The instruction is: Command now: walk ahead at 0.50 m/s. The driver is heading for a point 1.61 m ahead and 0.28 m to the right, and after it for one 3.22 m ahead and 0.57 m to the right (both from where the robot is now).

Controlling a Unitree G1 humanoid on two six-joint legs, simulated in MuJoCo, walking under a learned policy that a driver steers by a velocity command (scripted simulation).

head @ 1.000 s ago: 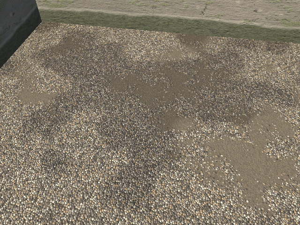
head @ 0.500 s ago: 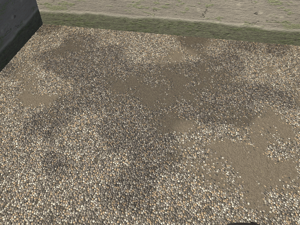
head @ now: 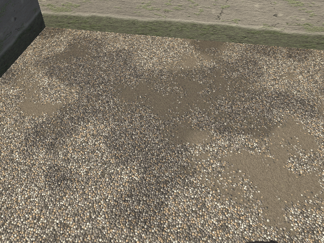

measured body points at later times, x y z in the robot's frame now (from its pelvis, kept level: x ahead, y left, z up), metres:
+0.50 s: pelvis +0.00 +0.00 +0.00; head -0.02 +0.00 +0.45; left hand +0.19 +0.19 -0.08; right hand +0.20 -0.19 -0.08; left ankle +0.01 +0.08 -0.72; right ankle -0.05 -0.11 -0.72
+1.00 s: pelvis +0.00 +0.00 +0.00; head -0.01 +0.00 +0.45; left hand +0.19 +0.19 -0.08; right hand +0.20 -0.19 -0.08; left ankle +0.01 +0.08 -0.72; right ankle -0.05 -0.11 -0.72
